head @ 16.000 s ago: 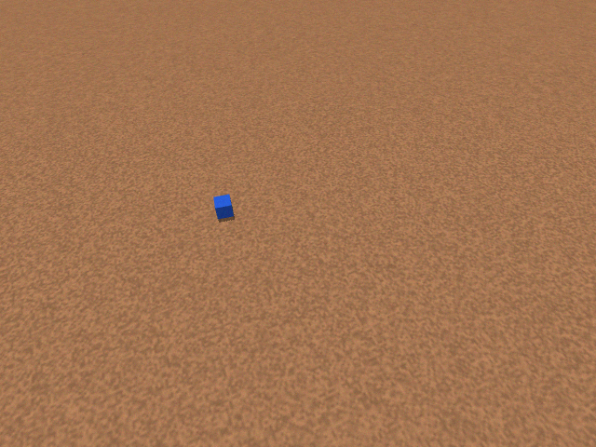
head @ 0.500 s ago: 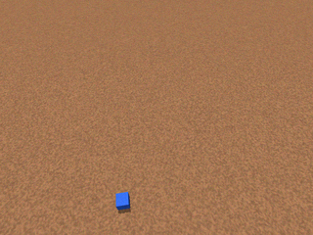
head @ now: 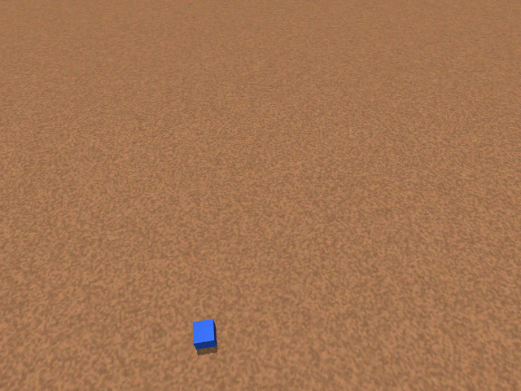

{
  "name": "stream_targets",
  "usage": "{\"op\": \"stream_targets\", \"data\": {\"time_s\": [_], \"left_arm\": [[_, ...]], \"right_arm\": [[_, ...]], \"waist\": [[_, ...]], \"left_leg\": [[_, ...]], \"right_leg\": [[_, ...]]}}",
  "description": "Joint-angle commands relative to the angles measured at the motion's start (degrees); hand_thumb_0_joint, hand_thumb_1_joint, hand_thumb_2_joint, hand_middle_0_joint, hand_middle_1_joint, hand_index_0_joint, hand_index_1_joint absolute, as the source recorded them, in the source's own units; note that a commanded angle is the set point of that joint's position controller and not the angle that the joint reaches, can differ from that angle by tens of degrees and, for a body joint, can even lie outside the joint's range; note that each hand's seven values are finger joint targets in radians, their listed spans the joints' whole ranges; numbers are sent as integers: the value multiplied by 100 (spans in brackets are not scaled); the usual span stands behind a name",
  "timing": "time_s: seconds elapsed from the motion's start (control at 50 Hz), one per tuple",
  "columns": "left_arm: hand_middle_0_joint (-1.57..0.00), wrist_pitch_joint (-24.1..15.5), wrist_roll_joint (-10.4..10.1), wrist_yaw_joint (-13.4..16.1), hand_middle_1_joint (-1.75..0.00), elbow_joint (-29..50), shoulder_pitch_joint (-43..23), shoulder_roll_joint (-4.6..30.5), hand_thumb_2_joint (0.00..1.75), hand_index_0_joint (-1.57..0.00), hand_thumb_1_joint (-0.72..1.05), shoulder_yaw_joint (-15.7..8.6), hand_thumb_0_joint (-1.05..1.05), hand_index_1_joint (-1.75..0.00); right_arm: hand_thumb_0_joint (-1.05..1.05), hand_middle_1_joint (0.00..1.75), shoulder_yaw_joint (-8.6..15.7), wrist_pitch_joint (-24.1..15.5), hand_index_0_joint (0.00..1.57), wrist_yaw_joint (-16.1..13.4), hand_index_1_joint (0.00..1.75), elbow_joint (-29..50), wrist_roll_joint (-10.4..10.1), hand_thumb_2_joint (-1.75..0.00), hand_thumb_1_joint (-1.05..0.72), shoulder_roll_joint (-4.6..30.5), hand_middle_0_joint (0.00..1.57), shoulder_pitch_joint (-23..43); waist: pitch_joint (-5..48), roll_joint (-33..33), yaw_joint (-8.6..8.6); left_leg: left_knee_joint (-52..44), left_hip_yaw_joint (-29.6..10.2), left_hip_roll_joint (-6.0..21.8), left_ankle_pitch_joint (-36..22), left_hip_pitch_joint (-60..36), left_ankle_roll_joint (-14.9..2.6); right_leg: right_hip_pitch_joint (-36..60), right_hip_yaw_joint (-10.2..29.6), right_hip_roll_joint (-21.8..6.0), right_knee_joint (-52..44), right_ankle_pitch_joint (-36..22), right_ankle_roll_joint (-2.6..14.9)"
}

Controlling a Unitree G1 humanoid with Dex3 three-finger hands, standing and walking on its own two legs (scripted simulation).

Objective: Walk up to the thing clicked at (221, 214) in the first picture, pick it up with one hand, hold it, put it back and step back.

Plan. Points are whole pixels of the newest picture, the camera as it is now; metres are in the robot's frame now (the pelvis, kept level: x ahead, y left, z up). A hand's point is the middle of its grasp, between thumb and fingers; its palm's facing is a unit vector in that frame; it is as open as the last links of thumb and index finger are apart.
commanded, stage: stand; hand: left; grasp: from above
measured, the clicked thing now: (204, 334) +0.43 +0.22 -0.75
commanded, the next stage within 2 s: rise first in 0.08 s
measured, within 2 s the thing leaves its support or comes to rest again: neither
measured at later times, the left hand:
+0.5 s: hand out of the picture +0.16 +0.25 -0.17, palm faces -0.05 -0.93 -0.36, open 10.3 cm
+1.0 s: hand out of the picture +0.13 +0.26 -0.24, palm faces -0.15 -0.87 -0.47, open 13.9 cm
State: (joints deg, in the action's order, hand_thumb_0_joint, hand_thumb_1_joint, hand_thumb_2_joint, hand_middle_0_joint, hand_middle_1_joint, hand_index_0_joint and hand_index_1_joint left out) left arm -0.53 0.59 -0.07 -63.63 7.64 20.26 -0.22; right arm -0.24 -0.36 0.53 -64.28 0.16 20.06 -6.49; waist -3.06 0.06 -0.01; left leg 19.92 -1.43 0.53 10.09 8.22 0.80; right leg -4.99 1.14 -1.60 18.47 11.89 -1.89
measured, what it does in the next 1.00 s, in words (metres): lowers itself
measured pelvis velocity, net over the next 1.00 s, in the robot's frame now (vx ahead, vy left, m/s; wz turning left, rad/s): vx -0.01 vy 0.00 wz -0.01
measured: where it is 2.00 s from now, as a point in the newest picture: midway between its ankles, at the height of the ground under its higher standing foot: outside the picture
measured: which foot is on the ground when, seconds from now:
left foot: down 0.00-1.00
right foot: down 0.00-1.00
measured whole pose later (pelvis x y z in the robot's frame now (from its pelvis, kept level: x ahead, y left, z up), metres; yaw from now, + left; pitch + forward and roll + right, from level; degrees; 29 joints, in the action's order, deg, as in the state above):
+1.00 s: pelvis -0.01 +0.00 -0.10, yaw -1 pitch +19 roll -2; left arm 12.3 14.0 0.2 -27.2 13.6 18.7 -8.6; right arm 1.4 -6.9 -1.0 -32.0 -0.2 13.0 -10.3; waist 7.0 -0.2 1.5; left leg 66.7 -3.1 1.4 30.0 55.2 1.0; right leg -51.0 0.6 0.3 64.2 31.8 -2.0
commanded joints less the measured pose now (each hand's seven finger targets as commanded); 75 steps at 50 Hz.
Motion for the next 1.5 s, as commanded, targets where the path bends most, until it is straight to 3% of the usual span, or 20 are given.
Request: {"op": "stream_targets", "data": {"time_s": [0.0, 0.16, 0.18, 0.2, 0.24, 0.28, 0.32, 0.36, 0.42, 0.48, 0.58, 0.64, 0.78, 0.94, 1.12, 1.24, 1.28, 1.38, 1.46, 1.48], "left_arm": [[-20, -93, 1, 66, -30, 289, -107, 1243, 90, -20, 90, -221, 0, -30], [-18, -89, 12, 65, -38, 310, -144, 1230, 91, -18, 82, -222, 0, -38], [-26, -660, -294, 149, -46, 2321, -2155, 277, 91, -24, 74, -237, 0, -46], [-24, -631, -302, 176, -54, 1969, -2982, 522, 92, -21, 66, -307, 0, -54], [-22, -290, -144, 130, -66, 504, -1459, 978, 90, -21, 50, -723, 0, -68], [-21, -306, 75, 34, -77, 822, -1815, 1510, 87, -21, 34, -1010, 0, -77], [-18, -188, 364, -118, -88, 408, -1000, 1390, 85, -20, 19, -1146, 0, -86], [-19, -33, 575, -186, -91, 713, -396, 1410, 86, -20, 3, -1366, 0, -89], [-18, 341, 788, -160, -92, 1151, -655, 1077, 87, -19, -21, -1070, 0, -92], [-18, 731, 858, -96, -93, 1390, -628, 969, 90, -17, -44, -1038, 0, -94], [-17, 793, 978, 18, -97, 2215, -778, 906, 90, -17, -48, -1130, 0, -97], [-14, 640, 1072, 69, -99, 3032, -572, 1058, 94, -13, -51, -1319, 0, -100], [-12, 893, 1246, 101, -101, 3968, 352, 966, 97, -11, -56, -1289, 0, -103], [-14, 1207, 1421, 113, -100, 4380, 811, 833, 92, -13, -52, -1189, 0, -100], [-16, 1127, 1628, 144, -99, 4903, 1055, 888, 91, -15, -54, -1235, 0, -99], [-18, 611, 2250, 208, -97, 4152, -19, 1236, 89, -17, -53, -1280, 0, -98], [-19, 316, 2509, 280, -95, 3875, -480, 1434, 89, -18, -52, -1394, 0, -96], [-24, -328, 3125, 439, -90, 3827, -1239, 1601, 86, -23, -42, -1130, 0, -91], [-28, -573, 3678, 730, -88, 3253, -1722, 2356, 86, -26, -43, -1548, 0, -89], [-27, -583, 3796, 802, -88, 3030, -1843, 2325, 85, -26, -41, -1518, 0, -89]], "right_arm": [[0, 30, 255, -137, 20, -99, 30, 346, 27, -90, -90, 1246, 20, 173], [0, 30, 267, -135, 20, -102, 30, 364, 27, -91, -92, 1248, 20, 160], [0, 30, -5, -427, 20, -207, 30, 1990, -349, -92, -100, 300, 20, 153], [0, 30, 28, -427, 20, -268, 30, 1659, -361, -92, -96, 472, 20, -114], [0, 30, 182, -305, 20, -296, 30, 1732, -345, -91, -94, 647, 20, -387], [0, 30, 351, -333, 20, -361, 30, 1909, -265, -90, -91, 647, 20, -569], [0, 30, 483, -379, 20, -304, 30, 2086, -138, -90, -91, 596, 20, -746], [0, 30, 560, -387, 20, -249, 30, 2375, -94, -90, -92, 526, 20, -736], [0, 30, 520, -379, 20, -230, 30, 2819, -135, -89, -89, 437, 20, -482], [0, 30, 514, -411, 20, -179, 30, 3178, -171, -90, -89, 432, 20, -349], [0, 30, 565, -616, 20, -130, 30, 3409, -134, -90, -90, 343, 20, -571], [0, 30, 608, -742, 20, -148, 30, 3546, -99, -90, -90, 285, 20, -648], [0, 30, 614, -843, 20, -243, 30, 3755, -57, -90, -92, 247, 20, -657], [0, 30, 530, -933, 20, -228, 30, 3963, -21, -90, -92, 176, 20, -534], [0, 30, 538, -1059, 20, -120, 30, 4156, -33, -91, -94, 171, 20, -402], [0, 30, 552, -1171, 20, -65, 30, 3925, -8, -91, -96, 267, 20, -251], [0, 30, 577, -1211, 20, -40, 30, 3830, 2, -91, -95, 311, 20, -209], [0, 30, 679, -1290, 20, 8, 30, 3631, 20, -91, -93, 452, 20, -154], [0, 30, 714, -1213, 20, 35, 30, 3381, 3, -91, -95, 634, 20, -137], [0, 30, 716, -1173, 20, 47, 30, 3316, 2, -91, -94, 624, 20, -158]], "waist": [[456, -45, -18], [430, -29, -2], [133, -102, 667], [293, -61, 546], [163, 315, 259], [1017, 73, 172], [1480, 3, 87], [1995, -373, -229], [1711, -400, -160], [1331, -130, -47], [1549, -57, 94], [2202, -323, 62], [2520, -451, 167], [2419, -445, 150], [2705, -529, 92], [2611, -481, 257], [2800, -454, 233], [3585, -639, 251], [4019, -827, 23], [4128, -722, 36]], "left_leg": [[-226, -455, 661, -1100, -263, -204], [-261, -452, 669, -1047, -208, -203], [105, 318, -28, 4, 403, -95], [212, 292, -82, 226, 349, -86], [531, 315, -71, 271, 848, -135], [903, 298, -93, -86, 836, -126], [1372, 255, -136, -414, 1175, -103], [1555, 286, -206, -704, 1202, -51], [1543, 257, -183, -424, 1413, -18], [1798, 190, -98, 134, 1950, -37], [2501, 156, -35, 508, 2534, -75], [2963, 122, 11, 118, 2567, -67], [3467, 65, 75, -331, 2731, -102], [3893, 3, 77, -103, 3356, -98], [4473, -42, 46, 240, 3989, -112], [5350, -98, 39, 894, 5035, -140], [5714, -68, 5, 1132, 5458, -149], [6483, -32, -4, 1396, 6046, -137], [6976, -144, 40, 1181, 6289, -81], [7139, -132, 39, 1085, 6372, -93]], "right_leg": [[-19, 340, -583, -221, -928, 273], [7, 336, -579, -246, -888, 286], [-1470, -179, 206, 231, -418, 204], [-1289, -238, 197, 295, -218, 217], [-1424, -326, 252, 510, 79, 238], [-1461, -238, 215, 907, -280, 251], [-1576, -226, 201, 1350, -602, 247], [-1387, -197, 193, 1581, -760, 286], [-1683, -232, 233, 1568, -374, 287], [-2239, -295, 292, 1790, 252, 285], [-3027, -296, 323, 2511, 591, 262], [-3267, -286, 307, 3082, 278, 275], [-3635, -265, 281, 3519, -65, 258], [-4115, -329, 285, 3934, 188, 287], [-4816, -330, 303, 4595, 481, 312], [-6065, -298, 297, 5499, 1030, 320], [-6421, -263, 288, 5840, 1163, 315], [-7206, -230, 327, 6591, 1299, 314], [-7966, -325, 333, 7277, 1306, 345], [-8032, -353, 352, 7381, 1237, 339]]}}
